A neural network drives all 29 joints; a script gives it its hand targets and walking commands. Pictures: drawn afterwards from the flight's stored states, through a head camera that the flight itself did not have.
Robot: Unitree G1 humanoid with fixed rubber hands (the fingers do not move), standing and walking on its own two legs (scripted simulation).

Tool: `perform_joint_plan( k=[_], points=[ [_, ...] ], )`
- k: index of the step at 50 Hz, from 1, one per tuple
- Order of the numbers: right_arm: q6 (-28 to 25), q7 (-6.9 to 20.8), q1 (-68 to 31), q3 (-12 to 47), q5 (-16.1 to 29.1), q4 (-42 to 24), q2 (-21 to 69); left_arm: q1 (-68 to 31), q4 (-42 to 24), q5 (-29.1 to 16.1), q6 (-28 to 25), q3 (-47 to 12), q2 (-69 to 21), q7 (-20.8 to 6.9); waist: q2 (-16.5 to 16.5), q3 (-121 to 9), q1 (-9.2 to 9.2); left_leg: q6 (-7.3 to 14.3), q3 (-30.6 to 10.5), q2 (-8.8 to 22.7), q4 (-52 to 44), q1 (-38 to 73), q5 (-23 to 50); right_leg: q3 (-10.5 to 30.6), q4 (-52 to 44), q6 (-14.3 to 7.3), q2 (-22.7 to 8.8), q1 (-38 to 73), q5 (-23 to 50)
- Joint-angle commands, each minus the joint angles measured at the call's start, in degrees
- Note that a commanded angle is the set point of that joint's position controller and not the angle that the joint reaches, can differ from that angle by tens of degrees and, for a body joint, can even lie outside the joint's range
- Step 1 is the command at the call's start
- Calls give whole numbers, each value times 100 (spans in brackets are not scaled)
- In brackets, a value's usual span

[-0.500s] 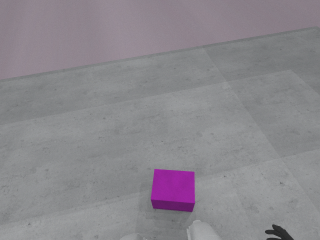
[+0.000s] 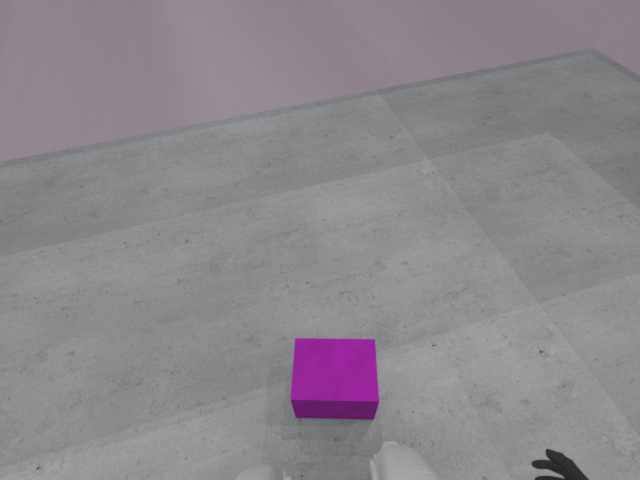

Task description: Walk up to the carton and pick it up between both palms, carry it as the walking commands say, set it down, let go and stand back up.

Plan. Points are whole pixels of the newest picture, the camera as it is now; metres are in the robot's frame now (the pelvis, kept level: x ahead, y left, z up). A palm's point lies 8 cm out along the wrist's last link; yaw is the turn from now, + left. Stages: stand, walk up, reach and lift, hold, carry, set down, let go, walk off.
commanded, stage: walk up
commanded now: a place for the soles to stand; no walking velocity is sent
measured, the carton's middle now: (334, 379) +0.46 -0.01 -0.64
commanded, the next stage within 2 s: none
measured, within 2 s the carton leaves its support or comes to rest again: neither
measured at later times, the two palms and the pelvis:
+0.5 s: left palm out of the picture +0.08 +0.31 -0.08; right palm out of the picture +0.08 -0.32 -0.11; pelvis +0.01 -0.01 +0.00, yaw -3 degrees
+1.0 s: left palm out of the picture +0.10 +0.31 -0.08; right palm out of the picture +0.07 -0.32 -0.11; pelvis +0.01 -0.01 +0.01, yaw -3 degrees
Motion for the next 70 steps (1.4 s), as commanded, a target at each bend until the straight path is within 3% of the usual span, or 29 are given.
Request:
perform_joint_plan(
  k=[1, 3, 5, 7, 8, 9, 12, 14, 15, 17, 19, 21, 23, 24, 28, 31, 36, 40, 43, 45, 47, 51, 54, 58, 60, 62, 66, 68, 70],
  points=[
    [-137, -84, -197, -634, -164, -89, -1845, -628, -239, 101, 61, 409, 1219, 15, 824, 196, -208, 1189, -2611, 1904, -3408, 259, -1239, -349, 412, -345, -19, -1006, -599],
    [-148, -79, -663, -586, -148, -194, -1813, -156, -70, 84, 26, 491, 1318, -22, 645, 202, 113, 1282, -2184, 1869, -3101, -87, -481, -404, 266, -286, -244, -365, -631],
    [-101, -61, -804, -518, -136, -196, -1612, 212, 82, 111, -70, 573, 1347, -45, 445, -176, 322, 782, -1165, 1228, -2150, -388, 495, -374, -738, -397, -50, 830, 56],
    [-21, -66, -670, -478, -82, -237, -1280, 194, 82, 172, -106, 639, 1655, -3, -653, -208, 205, 259, -285, 299, -579, -780, 517, 1493, -1866, -788, -601, 939, 327],
    [32, -81, -698, -482, -48, -246, -1216, 121, 79, 187, -110, 638, 1857, 8, -939, -208, 131, 123, -441, -98, -108, -779, -148, 2938, -2435, -1285, -1109, 707, -61],
    [51, -79, -594, -496, -35, -220, -1286, -87, -6, 181, -90, 606, 1975, 17, -952, -251, 87, 139, -601, -135, -136, -578, -580, 3363, -2639, -1533, -1323, 483, -463],
    [-13, -56, -171, -561, -126, 92, -1320, -629, -46, 180, 22, 499, 1663, 26, -686, -69, -180, 262, -808, 2, -1293, 300, -412, 2483, -2316, -1152, -923, -473, -853],
    [-70, -74, 178, -624, -168, 197, -1600, -902, -151, 145, 50, 401, 1216, -34, 177, 89, -362, 519, -1619, 716, -2551, 822, -1277, 953, -1202, -573, -231, -1260, -721],
    [-102, -86, 40, -610, -174, 169, -1694, -758, -65, 105, 55, 382, 1096, -36, 627, 97, -252, 808, -2226, 1267, -3254, 559, -1786, 31, -302, -418, 147, -964, -325],
    [-118, -79, -614, -564, -160, 14, -1779, -387, 65, 97, 35, 471, 1270, -43, 568, 198, 36, 1190, -2229, 1763, -3175, 108, -835, -361, -5, -263, -143, -415, -436],
    [-95, -64, -833, -486, -130, -8, -1594, 1, 193, 95, -51, 513, 1292, -49, 326, -218, 274, 809, -1276, 1232, -2232, -25, 523, -185, -864, -360, -74, 632, 265],
    [-48, -75, -647, -456, -76, -46, -1365, 54, 160, 127, -103, 583, 1548, -11, -458, -458, 168, 315, -354, 429, -874, -251, 1196, 1128, -1562, -750, -490, 969, 1309],
    [24, -94, -592, -451, -21, -81, -1224, -109, 63, 125, -101, 553, 1811, 25, -963, -498, 92, 110, -533, -134, -303, -398, 12, 2989, -2131, -1527, -1232, 894, 1377],
    [23, -97, -541, -462, -34, -11, -1224, -245, 36, 130, -77, 522, 1818, 52, -899, -500, 40, 137, -611, -130, -577, -247, -126, 3076, -2175, -1582, -1273, 724, 1188],
    [-77, -95, -21, -540, -127, 277, -1437, -883, -82, 113, 10, 380, 1282, 24, -200, -252, -320, 443, -1257, 490, -2068, 1012, 360, 1393, -1290, -696, -490, -698, 1032],
    [-119, -96, -444, -525, -109, 127, -1634, -593, 21, 44, 10, 376, 1191, 8, 290, -191, -38, 1022, -1520, 1379, -2520, 642, 934, -217, -375, -333, -103, -140, 1096],
    [-26, -114, -722, -483, -38, -53, -1341, -202, 122, 77, -58, 469, 1466, 20, -301, -566, 103, 314, -379, 367, -943, 55, 1510, 1093, -1186, -867, -529, 811, 2286],
    [33, -94, -482, -491, -51, 97, -1194, -581, 14, 146, -4, 461, 1663, 57, -820, -370, -67, 239, -645, -139, -866, 217, 36, 2735, -2140, -1418, -1122, 145, 639],
    [-30, -83, -51, -560, -139, 306, -1420, -1034, -76, 143, 43, 369, 1278, 3, -173, -96, -325, 471, -1229, 420, -2171, 892, -469, 1455, -1494, -722, -448, -845, 98],
    [-88, -94, -196, -551, -137, 246, -1616, -912, -25, 91, 66, 348, 1126, -25, 379, -14, -218, 1000, -1940, 1394, -3089, 666, -677, -112, -240, -362, 113, -636, 350],
    [-112, -85, -700, -511, -114, 104, -1675, -505, 80, 81, 28, 409, 1203, -35, 419, -98, 90, 1212, -1683, 1654, -2677, 389, 625, -358, -296, -250, -123, -13, -48],
    [-17, -100, -746, -453, -39, -20, -1301, -99, 171, 94, -82, 504, 1476, -8, -478, -627, 143, 277, -300, 308, -733, 11, 1469, 1281, -1485, -859, -553, 992, 2053],
    [68, -98, -583, -463, -40, 49, -1212, -413, 89, 146, -32, 496, 1769, 49, -996, -465, 11, 183, -622, -212, -616, -94, -248, 3167, -2322, -1529, -1239, 640, 945],
    [-24, -75, -64, -539, -134, 355, -1392, -1041, -25, 147, 53, 367, 1302, -9, -352, -143, -333, 459, -1138, 374, -2082, 1055, -181, 1546, -1624, -707, -488, -820, 330],
    [-86, -88, -141, -541, -133, 307, -1623, -931, 12, 83, 58, 358, 1111, -23, 356, -164, -235, 952, -1831, 1344, -2997, 839, -220, -36, -303, -351, 100, -558, 632],
    [-103, -83, -703, -518, -116, 139, -1683, -583, 98, 71, 35, 403, 1184, -23, 489, -169, 60, 1212, -1657, 1650, -2737, 493, 814, -361, -264, -250, -80, -11, -18],
    [-21, -96, -764, -474, -54, 21, -1372, -146, 201, 85, -64, 484, 1430, -12, -342, -646, 109, 338, -295, 413, -974, 249, 1564, 953, -1367, -763, -429, 882, 2133],
    [50, -92, -684, -458, -26, 29, -1181, -252, 133, 137, -53, 497, 1643, 30, -826, -652, 74, 131, -458, -146, -456, 11, 457, 2553, -1938, -1377, -1019, 827, 1699],
    [57, -86, -550, -472, -58, 143, -1178, -510, 94, 158, 0, 466, 1675, 53, -838, -443, -41, 188, -622, -191, -873, 216, -89, 2900, -2254, -1458, -1154, 303, 843]
  ],
)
